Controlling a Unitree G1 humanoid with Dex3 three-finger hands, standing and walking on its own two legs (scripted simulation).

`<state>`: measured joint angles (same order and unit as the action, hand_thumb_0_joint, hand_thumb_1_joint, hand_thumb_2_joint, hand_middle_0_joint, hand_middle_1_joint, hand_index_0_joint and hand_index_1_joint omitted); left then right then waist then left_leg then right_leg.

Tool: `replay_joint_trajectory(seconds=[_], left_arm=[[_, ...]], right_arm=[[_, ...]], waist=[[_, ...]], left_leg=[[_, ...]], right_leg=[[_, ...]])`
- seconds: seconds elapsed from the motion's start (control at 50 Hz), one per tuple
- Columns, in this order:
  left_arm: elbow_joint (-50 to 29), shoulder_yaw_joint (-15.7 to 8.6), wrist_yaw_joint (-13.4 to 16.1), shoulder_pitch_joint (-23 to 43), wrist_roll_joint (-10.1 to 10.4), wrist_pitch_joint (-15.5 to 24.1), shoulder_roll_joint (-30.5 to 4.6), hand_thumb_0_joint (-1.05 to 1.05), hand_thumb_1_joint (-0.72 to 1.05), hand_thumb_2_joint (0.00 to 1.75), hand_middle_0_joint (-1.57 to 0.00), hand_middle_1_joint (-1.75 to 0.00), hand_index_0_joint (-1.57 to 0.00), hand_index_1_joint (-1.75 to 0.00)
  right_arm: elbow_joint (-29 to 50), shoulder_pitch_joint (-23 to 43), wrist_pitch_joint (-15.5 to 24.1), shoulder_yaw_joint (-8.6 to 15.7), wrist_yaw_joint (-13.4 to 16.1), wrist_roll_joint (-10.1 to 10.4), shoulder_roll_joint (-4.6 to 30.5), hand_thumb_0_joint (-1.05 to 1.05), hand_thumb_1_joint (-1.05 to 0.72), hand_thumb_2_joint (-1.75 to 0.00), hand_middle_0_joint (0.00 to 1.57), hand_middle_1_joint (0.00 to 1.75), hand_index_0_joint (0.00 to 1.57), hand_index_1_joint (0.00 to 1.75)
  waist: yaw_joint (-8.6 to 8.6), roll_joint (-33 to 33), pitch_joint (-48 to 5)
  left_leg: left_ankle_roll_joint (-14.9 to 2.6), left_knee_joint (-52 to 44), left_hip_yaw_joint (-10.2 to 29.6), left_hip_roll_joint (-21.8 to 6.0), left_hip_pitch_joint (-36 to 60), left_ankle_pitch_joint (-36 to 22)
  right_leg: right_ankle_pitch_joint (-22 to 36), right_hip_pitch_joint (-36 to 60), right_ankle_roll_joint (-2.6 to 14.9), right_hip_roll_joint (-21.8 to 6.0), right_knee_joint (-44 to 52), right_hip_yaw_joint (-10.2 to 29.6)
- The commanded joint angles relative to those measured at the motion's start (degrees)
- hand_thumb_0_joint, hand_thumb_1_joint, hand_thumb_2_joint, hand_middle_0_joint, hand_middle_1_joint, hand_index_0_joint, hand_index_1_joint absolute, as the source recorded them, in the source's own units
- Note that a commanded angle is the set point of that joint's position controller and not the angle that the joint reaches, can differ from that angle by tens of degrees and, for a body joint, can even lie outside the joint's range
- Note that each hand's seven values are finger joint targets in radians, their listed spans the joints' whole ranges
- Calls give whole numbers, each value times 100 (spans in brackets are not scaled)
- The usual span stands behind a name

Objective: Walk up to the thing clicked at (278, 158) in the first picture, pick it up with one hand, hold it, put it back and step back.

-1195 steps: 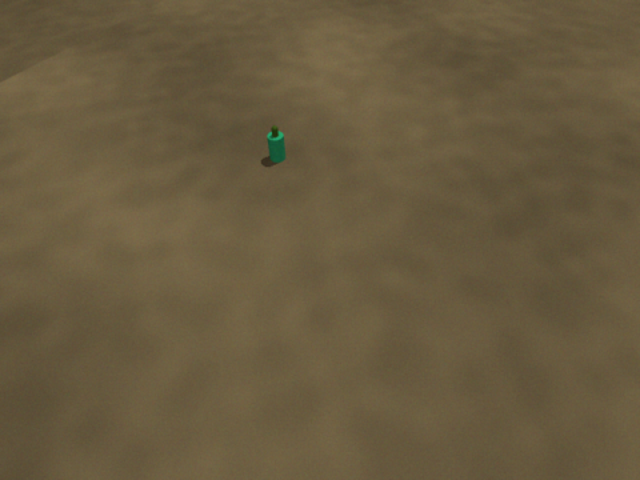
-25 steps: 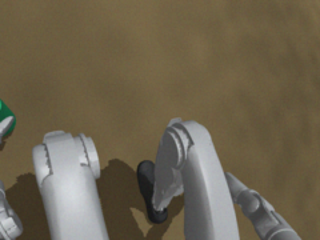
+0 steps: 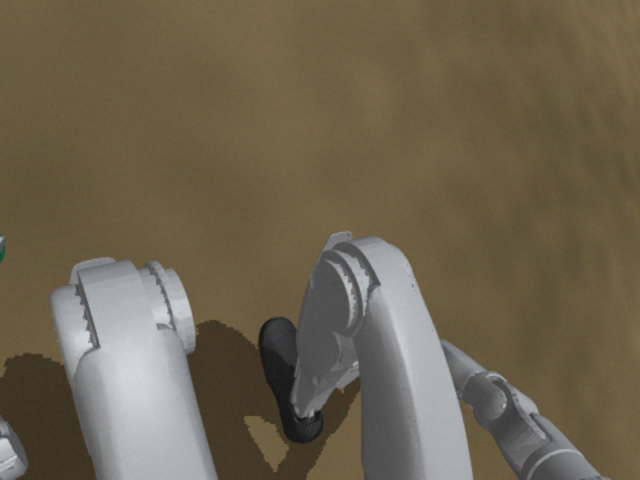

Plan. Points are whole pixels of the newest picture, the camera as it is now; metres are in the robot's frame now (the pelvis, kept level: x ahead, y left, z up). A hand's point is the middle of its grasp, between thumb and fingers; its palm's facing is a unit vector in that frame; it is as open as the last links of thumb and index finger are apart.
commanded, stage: lower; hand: left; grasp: from the side
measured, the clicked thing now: out of the picture +0.38 +0.32 -0.18
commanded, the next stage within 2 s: loosen in 0.20 s
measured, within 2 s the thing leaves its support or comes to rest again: neither
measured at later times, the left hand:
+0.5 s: hand out of the picture +0.37 +0.32 -0.18, palm faces +0.51 -0.86 -0.01, open 11.0 cm
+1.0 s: hand out of the picture +0.38 +0.32 -0.17, palm faces +0.50 -0.86 +0.00, open 17.1 cm
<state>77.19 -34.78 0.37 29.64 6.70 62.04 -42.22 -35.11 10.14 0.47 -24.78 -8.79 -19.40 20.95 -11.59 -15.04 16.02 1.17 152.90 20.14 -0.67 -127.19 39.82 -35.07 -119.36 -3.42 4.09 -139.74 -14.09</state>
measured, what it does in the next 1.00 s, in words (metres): stands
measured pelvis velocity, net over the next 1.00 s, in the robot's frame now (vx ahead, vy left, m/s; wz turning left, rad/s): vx -0.01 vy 0.00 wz -0.02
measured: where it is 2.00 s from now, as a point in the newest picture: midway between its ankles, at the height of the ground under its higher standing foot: (222, 434)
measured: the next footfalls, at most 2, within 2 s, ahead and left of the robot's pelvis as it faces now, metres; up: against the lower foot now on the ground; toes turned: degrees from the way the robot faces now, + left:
none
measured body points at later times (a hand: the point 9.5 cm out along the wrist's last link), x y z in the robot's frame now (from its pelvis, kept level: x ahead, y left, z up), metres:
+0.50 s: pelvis +0.00 +0.00 +0.00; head +0.21 +0.20 +0.34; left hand +0.34 +0.37 -0.18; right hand +0.19 -0.24 -0.03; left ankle +0.08 +0.13 -0.24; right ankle +0.14 -0.12 -0.24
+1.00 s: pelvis -0.01 +0.00 +0.00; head +0.20 +0.20 +0.34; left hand +0.34 +0.37 -0.17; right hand +0.18 -0.23 -0.03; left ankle +0.08 +0.13 -0.24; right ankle +0.14 -0.12 -0.24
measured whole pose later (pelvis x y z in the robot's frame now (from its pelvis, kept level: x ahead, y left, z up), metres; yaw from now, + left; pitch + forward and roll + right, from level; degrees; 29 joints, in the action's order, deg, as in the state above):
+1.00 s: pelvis -0.01 +0.00 +0.00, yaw -1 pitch +10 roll -17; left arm 79.8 -33.4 0.5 29.9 7.8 66.1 -44.9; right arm -33.0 10.7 0.6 -28.1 -9.2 -20.1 21.5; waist -11.1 -16.7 17.4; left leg 0.5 153.6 22.0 -1.2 -126.1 39.9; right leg -34.1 -117.7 -3.9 5.1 -138.6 -15.5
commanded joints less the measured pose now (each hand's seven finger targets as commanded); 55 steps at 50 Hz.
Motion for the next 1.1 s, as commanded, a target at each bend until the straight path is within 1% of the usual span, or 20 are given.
replay_joint_trajectory(seconds=[0.0, 0.08, 0.1, 0.16, 0.26, 0.3, 0.36, 0.42, 0.48, 0.54, 0.62, 0.7, 0.76, 0.82, 0.86, 0.88, 0.9, 0.98, 1.02, 1.08], left_arm=[[-985, -31, 29, 1222, 9, 674, -1283, 0, 8, 121, -120, -132, -121, -132], [-964, -57, 50, 1255, 36, 736, -1309, 0, 10, 121, -121, -132, -122, -132], [-955, -49, 57, 1179, 28, 747, -1310, 0, 8, 121, -120, -131, -121, -132], [-921, -71, 78, 1131, 9, 786, -1350, 0, 10, 122, -122, -133, -123, -133], [-756, 26, 93, 1170, 35, 823, -1254, 0, 12, 124, -122, -133, -123, -134], [-684, -6, 110, 1144, 37, 838, -1305, 0, 11, 115, -127, -130, -129, -131], [-752, -46, 106, 1141, 41, 830, -1424, 0, -8, 91, -108, -106, -110, -107], [-672, 84, 114, 1201, 27, 835, -1256, 0, -19, 67, -94, -86, -95, -85], [-685, 55, 116, 1121, 11, 844, -1284, 0, -39, 49, -70, -63, -71, -63], [-472, 114, 114, 1066, -4, 801, -1280, 0, -50, 34, -59, -47, -59, -48], [-447, 141, 80, 1025, 55, 778, -1248, 0, -61, 23, -47, -35, -46, -35], [-426, 180, 58, 1042, 75, 764, -1162, 0, -61, 14, -34, -23, -34, -23], [-438, 100, 58, 1056, 105, 788, -1278, 0, -61, 9, -25, -13, -24, -14], [-463, 195, 33, 1056, 94, 802, -1143, 0, -61, 2, -16, -5, -16, -5], [-527, 150, 33, 1060, 101, 810, -1220, 0, -61, 1, -12, -1, -11, -2], [-398, 296, 16, 1048, 105, 795, -1095, 0, -61, 0, -12, 0, -12, -1], [-412, 206, 16, 1047, 125, 791, -1146, 0, -61, 7, -8, -4, -8, -5], [-688, 26, -75, 930, 85, 799, -1468, 0, -57, 9, -6, -4, -6, -4], [-1197, -259, -81, 948, 73, 757, -1814, 0, -56, 11, -6, -4, -6, -4], [-1803, -273, -194, 732, 135, 525, -1700, 0, -57, 11, -5, -4, -5, -5]], right_arm=[[144, -146, -7, 627, 94, -45, 2023, 0, -90, -90, 20, 30, 20, 30], [185, -102, 17, 595, 94, -54, 2055, 0, -90, -90, 20, 30, 20, 30], [193, -60, 28, 598, 81, -50, 2060, 0, -90, -90, 20, 30, 20, 30], [182, -107, 24, 566, 80, -83, 2084, 0, -90, -90, 20, 30, 20, 30], [209, -47, 22, 524, 75, -92, 2099, 0, -90, -90, 20, 30, 20, 30], [201, -55, 25, 506, 75, -103, 2117, 0, -90, -90, 20, 30, 20, 30], [232, -76, 13, 480, 79, -104, 2087, 0, -91, -90, 20, 30, 20, 30], [214, -36, 20, 497, 71, -105, 2127, 0, -91, -90, 20, 30, 20, 30], [220, -66, -6, 479, 69, -127, 2116, 0, -91, -90, 20, 30, 20, 30], [264, -26, -9, 457, 53, -105, 2120, 0, -92, -90, 20, 30, 20, 30], [318, -20, -10, 428, 55, -107, 2105, 0, -92, -90, 20, 30, 20, 30], [347, 27, 3, 431, 54, -91, 2108, 0, -92, -90, 20, 30, 20, 30], [335, 15, 19, 428, 58, -81, 2121, 0, -92, -90, 20, 30, 20, 30], [332, 15, 22, 419, 55, -87, 2107, 0, -92, -90, 20, 30, 20, 30], [344, 4, 21, 423, 63, -88, 2134, 0, -91, -90, 20, 30, 20, 30], [286, -15, 17, 395, 62, -80, 2095, 0, -92, -90, 20, 30, 20, 30], [360, 9, 17, 401, 61, -84, 2116, 0, -89, -90, 20, 30, 20, 30], [293, -62, -29, 417, 90, -76, 2132, 0, -89, -90, 20, 30, 20, 30], [340, -100, -57, 484, 101, -64, 2137, 0, -89, -90, 20, 30, 20, 30], [285, -251, -79, 642, 107, 24, 2074, 0, -89, -90, 20, 30, 20, 30]], waist=[[-478, 3199, -3287], [-516, 3146, -3217], [-453, 3196, -3174], [-495, 3240, -3276], [-581, 3078, -3041], [-580, 3112, -3048], [-535, 3041, -3124], [-606, 3050, -2940], [-567, 3097, -3078], [-585, 3069, -2820], [-548, 2901, -2920], [-575, 2842, -2795], [-567, 2807, -2820], [-566, 2905, -2829], [-552, 2904, -2886], [-587, 2906, -2781], [-602, 2790, -2847], [-436, 3113, -2976], [-283, 3393, -3217], [-102, 3697, -3505]], left_leg=[[81, -1984, -526, -374, 2232, -475], [66, -1972, -492, -376, 2164, -361], [85, -2022, -465, -393, 2239, -382], [107, -1993, -423, -410, 2385, -577], [69, -1952, -411, -410, 2204, -422], [78, -1955, -397, -411, 2227, -430], [50, -1897, -446, -402, 2171, -438], [75, -1989, -359, -421, 2207, -366], [104, -1989, -328, -441, 2366, -555], [80, -2033, -341, -425, 2134, -321], [39, -1933, -403, -392, 2040, -309], [34, -1985, -369, -403, 1989, -103], [12, -1955, -364, -398, 1921, -60], [63, -2028, -308, -420, 2089, -223], [61, -2009, -295, -430, 2150, -310], [50, -1990, -329, -410, 2060, -238], [28, -1948, -339, -404, 2013, -261], [81, -2042, -325, -431, 2248, -404], [98, -2095, -382, -430, 2407, -508], [129, -2260, -484, -418, 2639, -568]], right_leg=[[751, 1429, 396, 171, 933, -562], [715, 1469, 382, 176, 934, -602], [723, 1392, 391, 170, 902, -604], [876, 1483, 387, 190, 875, -626], [802, 1463, 362, 192, 934, -653], [817, 1485, 363, 201, 926, -666], [811, 1576, 365, 225, 977, -655], [776, 1393, 360, 203, 932, -706], [892, 1474, 362, 216, 894, -713], [732, 1397, 374, 219, 919, -721], [740, 1528, 357, 250, 998, -707], [580, 1418, 354, 248, 1029, -749], [573, 1439, 357, 253, 1027, -747], [676, 1397, 365, 243, 970, -759], [755, 1436, 361, 241, 953, -756], [694, 1431, 363, 247, 987, -744], [734, 1492, 355, 255, 1023, -751], [781, 1509, 373, 230, 939, -730], [841, 1562, 397, 224, 915, -664], [846, 1481, 436, 188, 929, -558]])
